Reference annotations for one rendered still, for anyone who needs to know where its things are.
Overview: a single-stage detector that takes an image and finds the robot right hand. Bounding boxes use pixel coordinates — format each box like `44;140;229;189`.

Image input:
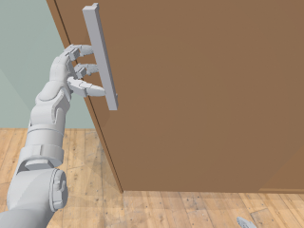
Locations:
237;217;256;228

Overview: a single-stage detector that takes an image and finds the robot left hand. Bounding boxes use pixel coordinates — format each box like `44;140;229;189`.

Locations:
49;44;106;98

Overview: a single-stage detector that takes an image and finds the robot left upper arm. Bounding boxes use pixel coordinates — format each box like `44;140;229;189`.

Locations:
0;168;68;228

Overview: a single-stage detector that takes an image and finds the handle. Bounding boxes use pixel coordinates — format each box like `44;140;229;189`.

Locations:
82;3;119;110

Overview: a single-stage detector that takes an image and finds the wardrobe door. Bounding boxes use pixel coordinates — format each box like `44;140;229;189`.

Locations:
261;145;304;189
55;0;304;194

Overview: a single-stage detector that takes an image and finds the left robot forearm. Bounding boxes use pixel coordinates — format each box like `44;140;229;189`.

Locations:
7;81;72;210

